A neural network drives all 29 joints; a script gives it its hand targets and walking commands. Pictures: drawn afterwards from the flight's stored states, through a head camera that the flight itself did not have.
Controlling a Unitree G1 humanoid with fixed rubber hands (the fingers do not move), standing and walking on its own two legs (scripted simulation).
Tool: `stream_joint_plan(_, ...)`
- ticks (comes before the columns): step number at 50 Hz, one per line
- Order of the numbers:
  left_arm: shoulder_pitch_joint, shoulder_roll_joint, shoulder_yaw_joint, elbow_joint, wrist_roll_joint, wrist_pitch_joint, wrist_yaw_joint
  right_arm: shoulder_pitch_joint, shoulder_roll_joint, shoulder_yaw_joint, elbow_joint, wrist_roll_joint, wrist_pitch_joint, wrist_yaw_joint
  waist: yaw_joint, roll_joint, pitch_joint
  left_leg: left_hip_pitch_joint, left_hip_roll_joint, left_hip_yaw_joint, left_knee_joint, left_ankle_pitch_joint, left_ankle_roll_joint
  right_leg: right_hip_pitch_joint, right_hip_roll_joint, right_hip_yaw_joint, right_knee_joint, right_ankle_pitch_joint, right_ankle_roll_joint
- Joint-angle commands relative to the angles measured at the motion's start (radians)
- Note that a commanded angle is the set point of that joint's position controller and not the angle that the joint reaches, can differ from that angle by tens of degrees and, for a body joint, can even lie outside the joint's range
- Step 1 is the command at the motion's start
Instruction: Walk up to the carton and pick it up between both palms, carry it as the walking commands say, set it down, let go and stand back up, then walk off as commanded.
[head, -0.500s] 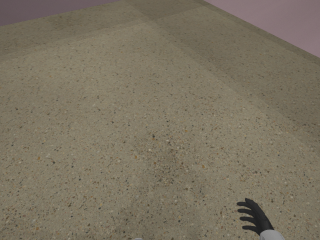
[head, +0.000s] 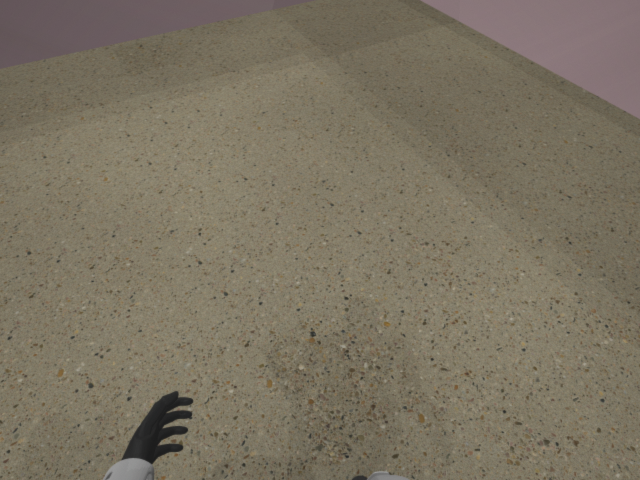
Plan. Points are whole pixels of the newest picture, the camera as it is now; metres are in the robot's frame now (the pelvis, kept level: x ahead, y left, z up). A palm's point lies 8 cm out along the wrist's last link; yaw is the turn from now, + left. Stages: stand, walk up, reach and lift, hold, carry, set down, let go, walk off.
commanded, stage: stand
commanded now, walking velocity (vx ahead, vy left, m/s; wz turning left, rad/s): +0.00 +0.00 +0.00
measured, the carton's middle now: out of the picture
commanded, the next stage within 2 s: none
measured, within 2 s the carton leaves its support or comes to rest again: neither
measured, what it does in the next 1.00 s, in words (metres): steps on the spot: left foot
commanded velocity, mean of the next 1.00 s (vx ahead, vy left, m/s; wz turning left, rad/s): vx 0.00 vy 0.00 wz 0.00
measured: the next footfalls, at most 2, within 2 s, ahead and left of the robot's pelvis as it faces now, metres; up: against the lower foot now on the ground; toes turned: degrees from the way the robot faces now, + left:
left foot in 0.30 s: +0.09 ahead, +0.14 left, +0.00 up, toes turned +3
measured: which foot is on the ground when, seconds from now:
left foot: up 0.00-0.28, down 0.30-1.00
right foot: down 0.00-1.00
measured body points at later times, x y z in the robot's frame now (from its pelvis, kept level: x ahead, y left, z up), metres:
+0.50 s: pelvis +0.06 +0.02 +0.02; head +0.06 +0.03 +0.47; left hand +0.09 +0.27 -0.13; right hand +0.16 -0.21 -0.12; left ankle +0.05 +0.14 -0.72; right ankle +0.09 -0.11 -0.72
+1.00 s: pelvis +0.08 +0.03 +0.02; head +0.09 +0.04 +0.47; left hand +0.07 +0.27 -0.14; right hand +0.09 -0.20 -0.14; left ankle +0.05 +0.14 -0.72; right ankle +0.09 -0.11 -0.72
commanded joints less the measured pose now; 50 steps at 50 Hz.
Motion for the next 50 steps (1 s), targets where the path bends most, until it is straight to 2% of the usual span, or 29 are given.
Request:
stream_joint_plan(1, 0.264, 0.138, 0.039, 0.018, -0.02, -0.002, 0.0, 0.085, -0.095, -0.021, -0.033, -0.017, 0.006, -0.012, 0.106, -0.091, -0.296, -0.293, 0.052, -0.017, 0.389, -0.011, -0.037, 0.511, -0.404, 0.35, -0.116, 0.913, -0.165)
stream_joint_plan(2, 0.193, 0.078, 0.017, 0.012, -0.012, -0.003, 0.002, 0.051, -0.062, -0.009, -0.027, -0.027, 0.011, -0.004, 0.091, -0.085, -0.208, -0.3, 0.089, -0.001, 0.328, 0.037, -0.05, 0.416, -0.346, 0.275, -0.162, 0.824, -0.136)
stream_joint_plan(3, 0.174, 0.056, 0.006, 0.02, -0.014, -0.007, 0.009, 0.03, -0.041, -0.005, -0.027, -0.034, 0.023, 0.008, 0.077, -0.116, -0.168, -0.259, 0.116, -0.002, 0.247, 0.073, -0.065, 0.34, -0.304, 0.21, -0.198, 0.781, -0.112)
stream_joint_plan(4, 0.151, 0.058, 0.003, 0.028, -0.014, -0.006, 0.012, 0.044, -0.035, 0.0, -0.014, -0.038, 0.038, 0.017, 0.055, -0.141, -0.154, -0.185, 0.112, 0.025, 0.185, 0.098, -0.079, 0.267, -0.266, 0.152, -0.217, 0.752, -0.09)
stream_joint_plan(5, 0.148, 0.071, 0.006, 0.039, -0.01, -0.008, 0.012, 0.041, -0.024, 0.005, -0.008, -0.034, 0.048, 0.024, 0.048, -0.149, -0.157, -0.135, 0.101, 0.049, 0.112, 0.11, -0.087, 0.236, -0.243, 0.117, -0.221, 0.748, -0.076)
stream_joint_plan(6, 0.15, 0.087, 0.01, 0.049, -0.007, -0.009, 0.014, 0.029, -0.014, 0.011, -0.006, -0.03, 0.055, 0.026, 0.045, -0.15, -0.17, -0.103, 0.092, 0.064, 0.048, 0.112, -0.091, 0.228, -0.234, 0.1, -0.219, 0.738, -0.079)
stream_joint_plan(7, 0.154, 0.103, 0.014, 0.059, -0.007, -0.008, 0.013, 0.01, -0.004, 0.018, -0.006, -0.029, 0.062, 0.026, 0.044, -0.158, -0.175, -0.08, 0.095, 0.078, -0.015, 0.123, -0.093, 0.223, -0.227, 0.085, -0.216, 0.699, -0.085)
stream_joint_plan(9, 0.176, 0.121, 0.018, 0.079, -0.009, -0.001, 0.008, -0.045, -0.001, 0.027, -0.008, -0.032, 0.075, 0.024, 0.064, -0.181, -0.175, -0.058, 0.102, 0.117, -0.115, 0.164, -0.097, 0.216, -0.226, 0.089, -0.227, 0.555, -0.096)
stream_joint_plan(10, 0.183, 0.127, 0.02, 0.087, -0.01, 0.005, 0.004, -0.068, -0.006, 0.029, -0.008, -0.034, 0.08, 0.023, 0.074, -0.189, -0.169, -0.044, 0.105, 0.13, -0.149, 0.186, -0.097, 0.202, -0.225, 0.099, -0.238, 0.444, -0.095)
stream_joint_plan(12, 0.188, 0.134, 0.025, 0.1, -0.01, 0.023, 0.0, -0.113, -0.014, 0.032, -0.008, -0.036, 0.087, 0.024, 0.084, -0.189, -0.14, -0.007, 0.113, 0.146, -0.229, 0.212, -0.089, 0.149, -0.219, 0.124, -0.261, 0.14, -0.084)
stream_joint_plan(13, 0.179, 0.138, 0.028, 0.105, -0.011, 0.035, -0.001, -0.12, -0.012, 0.034, -0.002, -0.037, 0.085, 0.024, 0.075, -0.174, -0.117, 0.037, 0.11, 0.157, -0.305, 0.26, -0.078, 0.104, -0.206, 0.127, -0.263, -0.023, -0.07)
stream_joint_plan(14, 0.178, 0.135, 0.029, 0.109, -0.014, 0.045, -0.002, -0.121, -0.018, 0.035, 0.005, -0.041, 0.08, 0.023, 0.067, -0.146, -0.088, 0.096, 0.116, 0.151, -0.403, 0.331, -0.067, 0.043, -0.195, 0.128, -0.266, -0.143, -0.04)
stream_joint_plan(15, 0.202, 0.12, 0.027, 0.115, -0.015, 0.051, -0.005, -0.126, -0.042, 0.032, 0.005, -0.051, 0.07, 0.018, 0.065, -0.102, -0.064, 0.15, 0.162, 0.101, -0.477, 0.373, -0.055, -0.01, -0.183, 0.13, -0.266, -0.206, 0.002)
stream_joint_plan(16, 0.212, 0.092, 0.022, 0.112, -0.016, 0.052, -0.009, -0.119, -0.079, 0.029, 0.003, -0.06, 0.056, 0.012, 0.064, -0.018, -0.057, 0.169, 0.28, -0.02, -0.547, 0.371, -0.037, -0.035, -0.148, 0.102, -0.213, -0.205, 0.033)
stream_joint_plan(17, 0.275, 0.021, 0.0, 0.126, -0.033, 0.057, -0.006, -0.191, -0.127, 0.023, 0.008, -0.034, 0.05, 0.002, 0.132, 0.182, -0.057, -0.039, 0.314, -0.069, -0.601, 0.26, 0.006, 0.144, -0.071, 0.038, -0.196, -0.156, 0.071)
stream_joint_plan(18, 0.273, 0.051, 0.006, 0.151, -0.028, 0.065, -0.001, -0.222, -0.076, 0.036, 0.016, -0.028, 0.046, 0.0, 0.125, 0.156, -0.035, -0.131, 0.285, -0.068, -0.641, 0.14, 0.019, 0.248, -0.066, 0.042, -0.173, -0.103, 0.079)
stream_joint_plan(19, 0.265, 0.062, 0.009, 0.159, -0.024, 0.066, 0.002, -0.238, -0.048, 0.047, 0.024, -0.025, 0.04, -0.003, 0.126, 0.13, -0.009, -0.147, 0.257, -0.045, -0.648, 0.141, 0.009, 0.266, -0.067, 0.042, -0.175, -0.055, 0.08)
stream_joint_plan(21, 0.28, 0.082, 0.013, 0.179, -0.015, 0.06, 0.003, -0.229, -0.04, 0.052, 0.048, -0.018, 0.032, -0.008, 0.127, 0.101, -0.017, -0.104, 0.22, 0.001, -0.624, 0.245, -0.005, 0.284, -0.092, 0.048, -0.194, 0.004, 0.075)
stream_joint_plan(23, 0.297, 0.084, 0.013, 0.206, -0.014, 0.054, 0.006, -0.2, -0.041, 0.047, 0.076, -0.019, 0.025, -0.008, 0.119, 0.056, -0.028, -0.04, 0.206, 0.025, -0.591, 0.333, -0.005, 0.262, -0.104, 0.055, -0.215, 0.006, 0.07)
stream_joint_plan(27, 0.29, 0.073, 0.01, 0.24, -0.018, 0.053, 0.015, -0.176, -0.035, 0.043, 0.117, -0.018, 0.021, -0.01, 0.112, 0.017, -0.025, -0.018, 0.2, 0.036, -0.578, 0.399, 0.008, 0.268, -0.106, 0.053, -0.227, 0.008, 0.068)
stream_joint_plan(38, 0.296, 0.055, 0.003, 0.323, -0.02, 0.063, 0.032, -0.137, -0.016, 0.048, 0.203, -0.021, 0.019, -0.017, 0.113, -0.002, -0.03, -0.004, 0.185, 0.057, -0.574, 0.485, 0.019, 0.313, -0.108, 0.049, -0.22, 0.036, 0.061)
stream_joint_plan(50, 0.305, 0.033, -0.007, 0.388, -0.021, 0.068, 0.041, -0.083, 0.008, 0.056, 0.255, -0.023, 0.022, -0.023, 0.108, -0.001, -0.008, -0.002, 0.179, 0.067, -0.573, 0.494, 0.022, 0.307, -0.11, 0.049, -0.22, 0.036, 0.059)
